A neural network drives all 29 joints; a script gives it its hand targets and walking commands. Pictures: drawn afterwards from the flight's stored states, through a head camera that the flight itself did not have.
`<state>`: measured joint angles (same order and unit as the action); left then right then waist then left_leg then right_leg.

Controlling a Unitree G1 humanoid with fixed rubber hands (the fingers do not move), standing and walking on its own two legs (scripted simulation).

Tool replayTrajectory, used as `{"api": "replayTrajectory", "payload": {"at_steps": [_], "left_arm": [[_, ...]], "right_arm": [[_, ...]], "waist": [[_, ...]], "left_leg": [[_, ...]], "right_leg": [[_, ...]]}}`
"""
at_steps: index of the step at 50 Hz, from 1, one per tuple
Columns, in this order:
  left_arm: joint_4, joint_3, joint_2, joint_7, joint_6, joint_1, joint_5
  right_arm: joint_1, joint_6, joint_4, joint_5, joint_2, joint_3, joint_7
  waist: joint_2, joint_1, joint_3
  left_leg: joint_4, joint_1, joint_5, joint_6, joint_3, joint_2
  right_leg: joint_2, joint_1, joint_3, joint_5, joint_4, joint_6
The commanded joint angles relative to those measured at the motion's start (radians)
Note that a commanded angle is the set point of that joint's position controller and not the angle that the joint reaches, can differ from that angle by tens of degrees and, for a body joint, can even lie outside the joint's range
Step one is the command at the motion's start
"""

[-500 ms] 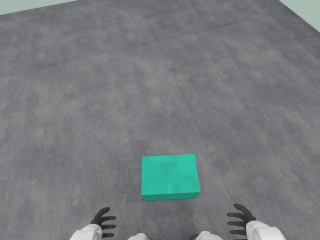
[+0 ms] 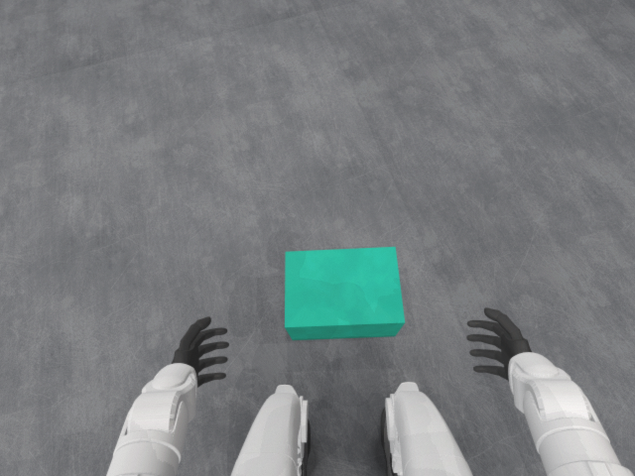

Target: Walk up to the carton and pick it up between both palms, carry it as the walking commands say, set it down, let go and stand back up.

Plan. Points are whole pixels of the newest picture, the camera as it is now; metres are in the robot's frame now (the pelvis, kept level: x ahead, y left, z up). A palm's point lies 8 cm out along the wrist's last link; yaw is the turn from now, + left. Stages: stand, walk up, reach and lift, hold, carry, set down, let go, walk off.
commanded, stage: reach and lift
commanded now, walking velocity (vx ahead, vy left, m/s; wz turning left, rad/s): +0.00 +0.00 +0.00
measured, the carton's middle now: (341, 295) +0.49 +0.00 -0.61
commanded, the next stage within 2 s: none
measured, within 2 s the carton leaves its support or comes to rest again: neither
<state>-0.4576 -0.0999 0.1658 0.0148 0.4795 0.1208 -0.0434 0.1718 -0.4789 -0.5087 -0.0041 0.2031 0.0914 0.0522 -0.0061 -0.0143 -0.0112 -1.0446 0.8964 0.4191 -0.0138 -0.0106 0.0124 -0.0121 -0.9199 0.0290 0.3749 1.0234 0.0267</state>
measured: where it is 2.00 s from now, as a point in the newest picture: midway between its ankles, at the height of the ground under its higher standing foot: (346, 468)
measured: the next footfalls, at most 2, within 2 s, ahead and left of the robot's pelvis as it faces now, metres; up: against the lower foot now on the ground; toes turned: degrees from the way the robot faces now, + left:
none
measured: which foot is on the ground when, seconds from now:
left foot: down 0.00-1.00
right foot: down 0.00-1.00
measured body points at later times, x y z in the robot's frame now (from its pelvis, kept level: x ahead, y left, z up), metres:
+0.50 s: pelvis -0.01 -0.01 -0.03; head +0.22 -0.01 +0.35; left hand +0.39 +0.25 -0.13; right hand +0.42 -0.23 -0.14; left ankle +0.05 +0.13 -0.66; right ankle +0.07 -0.14 -0.66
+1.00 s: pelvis -0.01 -0.01 -0.05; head +0.30 -0.01 +0.28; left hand +0.49 +0.26 -0.15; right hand +0.52 -0.23 -0.16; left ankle +0.05 +0.13 -0.66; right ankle +0.07 -0.14 -0.66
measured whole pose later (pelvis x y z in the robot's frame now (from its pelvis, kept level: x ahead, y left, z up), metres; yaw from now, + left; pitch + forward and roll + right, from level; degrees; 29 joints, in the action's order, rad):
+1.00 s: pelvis -0.01 -0.01 -0.05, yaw +2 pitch +47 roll +1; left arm -0.84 -0.38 0.37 0.11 0.15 1.02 -0.03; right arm 1.06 -0.19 -0.83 0.03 0.37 0.29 0.07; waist 0.01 -0.02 0.07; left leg -1.09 1.57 0.34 -0.04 -0.03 0.00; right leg 0.00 -1.59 0.04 0.31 1.09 0.02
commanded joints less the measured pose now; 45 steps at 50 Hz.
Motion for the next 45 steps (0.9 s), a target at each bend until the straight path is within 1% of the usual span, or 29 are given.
{"api": "replayTrajectory", "payload": {"at_steps": [1,5,10,16,24,29,32,35,39,43,45], "left_arm": [[0.067,-0.031,0.097,-0.006,-0.010,0.213,-0.007],[-0.004,-0.056,0.118,-0.010,-0.016,0.329,-0.006],[-0.071,-0.088,0.147,-0.015,-0.057,0.455,-0.001],[-0.126,-0.112,0.191,-0.009,-0.144,0.600,-0.015],[-0.220,-0.157,0.253,0.026,-0.273,0.767,-0.035],[-0.265,-0.199,0.303,0.055,-0.323,0.917,-0.040],[-0.297,-0.226,0.333,0.069,-0.332,0.996,-0.035],[-0.317,-0.252,0.357,0.078,-0.328,1.042,-0.024],[-0.312,-0.280,0.375,0.085,-0.326,1.067,-0.008],[-0.284,-0.298,0.378,0.090,-0.334,1.070,0.003],[-0.273,-0.303,0.376,0.092,-0.340,1.069,0.008]], "right_arm": [[0.213,0.015,0.049,0.013,0.119,0.037,-0.001],[0.356,0.023,-0.016,0.024,0.135,0.046,-0.003],[0.491,0.060,-0.085,0.022,0.166,0.073,-0.008],[0.613,0.142,-0.151,0.029,0.214,0.106,-0.014],[0.766,0.256,-0.231,0.058,0.257,0.138,-0.011],[0.917,0.295,-0.252,0.081,0.278,0.137,-0.011],[0.999,0.297,-0.263,0.082,0.295,0.141,-0.012],[1.054,0.290,-0.266,0.074,0.309,0.152,-0.011],[1.087,0.287,-0.252,0.057,0.321,0.175,-0.001],[1.089,0.297,-0.221,0.041,0.323,0.200,0.009],[1.086,0.303,-0.209,0.036,0.318,0.209,0.013]], "waist": [[-0.001,0.008,0.335],[-0.002,-0.009,0.387],[0.010,-0.016,0.496],[0.022,-0.016,0.644],[0.031,-0.022,0.811],[0.040,-0.027,0.881],[0.048,-0.029,0.926],[0.055,-0.032,0.987],[0.063,-0.032,1.074],[0.064,-0.023,1.133],[0.061,-0.020,1.141]], "left_leg": [[0.173,-0.084,0.051,0.009,0.056,-0.038],[0.146,-0.038,0.038,0.002,0.064,-0.040],[0.115,-0.005,-0.039,-0.009,0.063,-0.045],[0.083,0.022,-0.147,-0.020,0.058,-0.051],[0.051,0.131,-0.269,-0.024,0.063,-0.056],[0.031,0.228,-0.281,-0.024,0.072,-0.057],[0.022,0.271,-0.289,-0.022,0.076,-0.057],[0.019,0.281,-0.325,-0.022,0.079,-0.058],[0.016,0.268,-0.408,-0.023,0.080,-0.062],[0.013,0.255,-0.493,-0.023,0.075,-0.064],[0.010,0.259,-0.519,-0.023,0.072,-0.064]], "right_leg": [[0.057,0.187,-0.067,0.072,-0.122,-0.031],[0.054,0.157,-0.068,0.066,-0.098,-0.027],[0.056,0.123,-0.074,0.001,-0.067,-0.017],[0.060,0.092,-0.074,-0.116,-0.033,-0.008],[0.054,0.078,-0.049,-0.300,0.008,-0.003],[0.047,0.080,-0.033,-0.360,0.037,0.001],[0.044,0.091,-0.029,-0.384,0.050,0.003],[0.044,0.113,-0.029,-0.426,0.061,0.004],[0.049,0.142,-0.032,-0.515,0.068,0.004],[0.053,0.148,-0.032,-0.605,0.068,0.004],[0.054,0.134,-0.032,-0.630,0.068,0.004]]}}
